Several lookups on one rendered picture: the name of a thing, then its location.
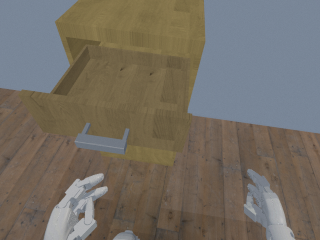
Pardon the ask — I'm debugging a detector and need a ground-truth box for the right robot forearm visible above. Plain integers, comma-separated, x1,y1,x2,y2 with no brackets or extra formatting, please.
265,224,295,240

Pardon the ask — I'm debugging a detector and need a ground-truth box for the cabinet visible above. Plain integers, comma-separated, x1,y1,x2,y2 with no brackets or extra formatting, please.
55,0,206,167

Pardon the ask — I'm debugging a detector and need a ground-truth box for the robot right hand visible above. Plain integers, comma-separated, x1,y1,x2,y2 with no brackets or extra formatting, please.
244,169,287,229

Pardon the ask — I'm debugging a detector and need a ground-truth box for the handle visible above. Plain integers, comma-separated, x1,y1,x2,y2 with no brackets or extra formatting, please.
74,122,130,155

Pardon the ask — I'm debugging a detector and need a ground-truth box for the robot left hand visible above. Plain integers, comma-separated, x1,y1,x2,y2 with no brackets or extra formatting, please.
43,173,108,240

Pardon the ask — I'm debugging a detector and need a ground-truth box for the drawer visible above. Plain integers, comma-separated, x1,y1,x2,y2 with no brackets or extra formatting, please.
18,44,192,153

